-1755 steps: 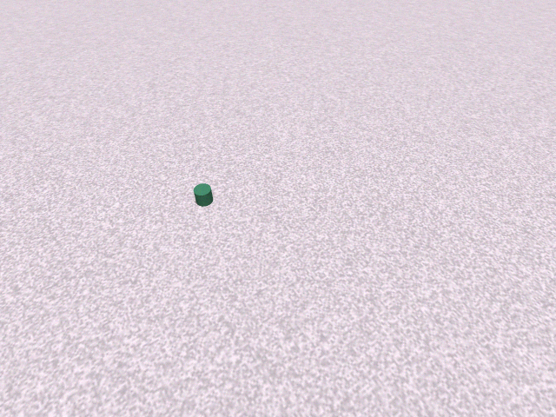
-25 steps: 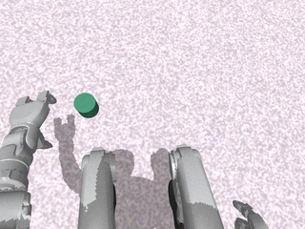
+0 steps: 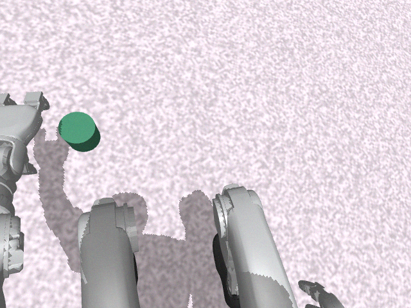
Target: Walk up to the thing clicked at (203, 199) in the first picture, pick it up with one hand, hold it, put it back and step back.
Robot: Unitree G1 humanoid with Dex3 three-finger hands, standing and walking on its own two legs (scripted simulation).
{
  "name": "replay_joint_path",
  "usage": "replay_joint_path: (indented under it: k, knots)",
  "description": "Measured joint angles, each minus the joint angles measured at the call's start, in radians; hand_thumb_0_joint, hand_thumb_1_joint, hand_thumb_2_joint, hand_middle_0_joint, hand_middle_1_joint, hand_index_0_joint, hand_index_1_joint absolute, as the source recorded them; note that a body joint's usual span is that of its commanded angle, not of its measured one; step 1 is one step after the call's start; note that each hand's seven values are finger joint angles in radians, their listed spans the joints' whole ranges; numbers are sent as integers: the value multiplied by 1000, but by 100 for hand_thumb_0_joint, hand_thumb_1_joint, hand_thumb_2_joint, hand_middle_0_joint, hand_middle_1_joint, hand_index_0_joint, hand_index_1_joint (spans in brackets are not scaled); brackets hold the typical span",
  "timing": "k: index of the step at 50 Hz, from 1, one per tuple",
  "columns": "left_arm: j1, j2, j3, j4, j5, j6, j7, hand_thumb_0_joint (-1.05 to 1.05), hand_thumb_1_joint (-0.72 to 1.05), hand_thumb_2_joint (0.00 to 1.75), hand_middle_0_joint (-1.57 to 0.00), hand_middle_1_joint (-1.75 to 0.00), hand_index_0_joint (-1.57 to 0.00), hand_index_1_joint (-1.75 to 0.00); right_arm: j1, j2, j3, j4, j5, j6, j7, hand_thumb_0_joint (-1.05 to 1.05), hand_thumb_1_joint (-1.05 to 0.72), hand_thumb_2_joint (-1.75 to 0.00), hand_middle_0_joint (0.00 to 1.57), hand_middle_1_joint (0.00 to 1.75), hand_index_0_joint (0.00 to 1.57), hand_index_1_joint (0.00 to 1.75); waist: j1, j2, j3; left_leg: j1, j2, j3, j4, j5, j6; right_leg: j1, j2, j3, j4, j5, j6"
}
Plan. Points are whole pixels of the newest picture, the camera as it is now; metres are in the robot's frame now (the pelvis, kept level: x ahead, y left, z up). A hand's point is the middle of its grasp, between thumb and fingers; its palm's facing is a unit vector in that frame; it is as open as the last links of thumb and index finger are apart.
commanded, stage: rise first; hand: left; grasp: from above
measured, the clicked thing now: (80, 132) +0.53 +0.26 -0.32
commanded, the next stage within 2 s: approach in 1.88 s
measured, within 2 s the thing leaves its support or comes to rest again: neither
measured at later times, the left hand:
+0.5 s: hand (38, 134) +0.48 +0.31 -0.18, palm faces -0.44 -0.07 -0.90, open 14.3 cm
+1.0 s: hand (43, 134) +0.48 +0.30 -0.20, palm faces -0.43 -0.08 -0.90, open 14.3 cm
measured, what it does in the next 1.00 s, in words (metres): stands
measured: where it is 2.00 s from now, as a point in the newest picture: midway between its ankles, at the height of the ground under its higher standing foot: (180, 291)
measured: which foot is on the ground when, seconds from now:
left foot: down 0.00-1.00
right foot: down 0.00-1.00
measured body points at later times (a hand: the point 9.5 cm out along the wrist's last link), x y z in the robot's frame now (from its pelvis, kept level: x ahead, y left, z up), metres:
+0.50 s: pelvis +0.01 +0.00 -0.02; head +0.25 +0.08 +0.35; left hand +0.49 +0.31 -0.13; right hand +0.05 -0.27 -0.12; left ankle +0.09 +0.14 -0.32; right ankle +0.10 -0.15 -0.32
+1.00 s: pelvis +0.01 +0.00 -0.03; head +0.25 +0.08 +0.34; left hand +0.50 +0.31 -0.15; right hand +0.06 -0.28 -0.12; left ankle +0.09 +0.14 -0.32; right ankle +0.10 -0.15 -0.32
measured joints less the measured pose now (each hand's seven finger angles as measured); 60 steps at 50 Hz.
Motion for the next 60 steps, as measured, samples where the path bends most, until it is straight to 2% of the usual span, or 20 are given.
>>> replay_joint_path:
  k: [17, 23, 36, 48, 60]
  knots:
    - [-63, 41, 21, 89, 9, 22, 35, 0, -55, 102, -7, -102, -7, -102, -1, 0, 40, -12, -24, -7, 18, 0, -91, -90, 20, 30, 20, 30, -38, -7, 25, -37, 8, -15, 51, -22, 3, -35, 12, -7, 36, -9, 15]
    - [-67, 59, 29, 91, 8, 24, 35, 0, -56, 103, -8, -102, -7, -102, 12, -11, 47, -18, -27, -5, 21, 0, -91, -90, 20, 30, 20, 30, -49, -8, 34, -51, 9, -22, 66, -27, 2, -48, 15, -12, 46, -10, 9]
    - [-50, 64, 37, 71, -5, 27, 33, 0, -58, 104, -8, -101, -7, -102, 18, -15, 55, -28, -26, 1, 31, 0, -91, -90, 20, 30, 20, 30, -55, -10, 47, -52, 11, -30, 81, -40, -3, -52, 14, -18, 59, -17, 13]
    - [-76, 90, 36, 117, 3, 12, 44, 0, -57, 104, -8, -101, -7, -102, -4, -19, 74, -38, -33, -1, 34, 0, -91, -90, 20, 30, 20, 30, -63, -16, 58, -68, 7, -43, 103, -32, -6, -65, 18, -26, 76, -8, 22]
    - [-86, 117, 40, 123, 9, 14, 51, 0, -57, 103, -9, -101, -7, -102, 2, -24, 89, -43, -42, -13, 38, 0, -91, -90, 20, 30, 20, 30, -76, -26, 83, -81, 3, -49, 121, -28, -7, -74, 18, -31, 89, -5, 13]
